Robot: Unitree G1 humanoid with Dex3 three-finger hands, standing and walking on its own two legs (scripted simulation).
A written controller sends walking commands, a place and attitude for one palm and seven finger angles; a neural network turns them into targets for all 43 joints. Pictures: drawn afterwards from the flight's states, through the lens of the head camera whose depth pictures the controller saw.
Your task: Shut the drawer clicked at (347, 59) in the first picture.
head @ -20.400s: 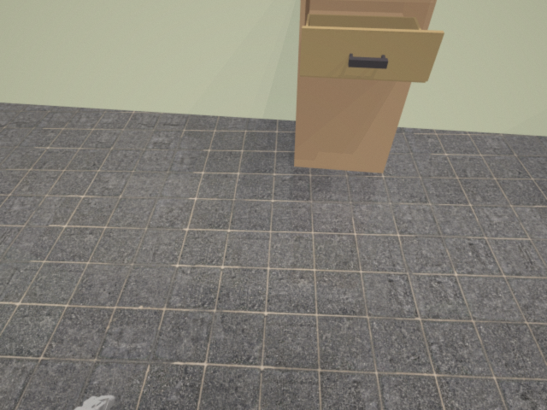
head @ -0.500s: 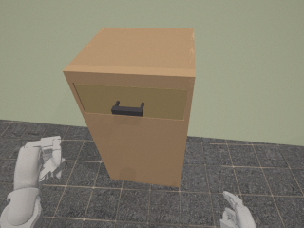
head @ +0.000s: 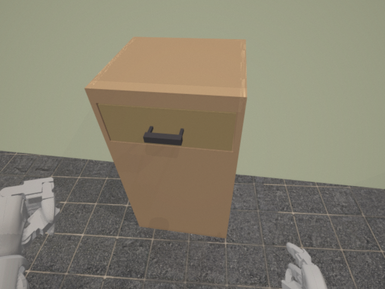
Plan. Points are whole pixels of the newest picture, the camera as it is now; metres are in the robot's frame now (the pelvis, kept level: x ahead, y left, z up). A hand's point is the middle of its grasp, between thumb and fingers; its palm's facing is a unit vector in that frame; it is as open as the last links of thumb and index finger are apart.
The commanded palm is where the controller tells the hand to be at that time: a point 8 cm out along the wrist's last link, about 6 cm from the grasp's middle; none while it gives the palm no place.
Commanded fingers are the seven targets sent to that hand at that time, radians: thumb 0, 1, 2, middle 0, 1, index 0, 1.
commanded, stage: step back with the hand held close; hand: left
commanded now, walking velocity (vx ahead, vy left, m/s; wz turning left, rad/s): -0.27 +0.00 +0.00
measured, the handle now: (164, 134) +0.57 +0.17 -0.02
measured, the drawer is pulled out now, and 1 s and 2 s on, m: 0.00 0.00 0.00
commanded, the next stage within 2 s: stop stepping back and stand still in 1.74 s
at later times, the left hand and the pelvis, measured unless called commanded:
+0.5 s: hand (34, 226) +0.15 +0.26 +0.16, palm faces +0.35 -0.79 -0.50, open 3.3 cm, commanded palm +0.09 +0.30 +0.17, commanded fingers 0.00 0.90 0.90 -1.40 -1.60 -1.40 -1.60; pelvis -0.04 +0.02 -0.01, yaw -1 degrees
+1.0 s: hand (17, 260) +0.10 +0.25 +0.16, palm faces +0.38 -0.78 -0.49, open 3.3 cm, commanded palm +0.03 +0.30 +0.17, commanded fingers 0.00 0.90 0.90 -1.40 -1.60 -1.40 -1.60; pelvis -0.09 +0.01 -0.02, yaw +1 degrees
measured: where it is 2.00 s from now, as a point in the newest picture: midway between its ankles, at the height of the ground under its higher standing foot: outside the picture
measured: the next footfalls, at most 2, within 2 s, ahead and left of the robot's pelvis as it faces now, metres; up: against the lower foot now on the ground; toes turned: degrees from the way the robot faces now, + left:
right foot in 1.28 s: -0.15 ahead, -0.11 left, +0.00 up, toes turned +4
right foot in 1.86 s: -0.22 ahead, -0.09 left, +0.00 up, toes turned -2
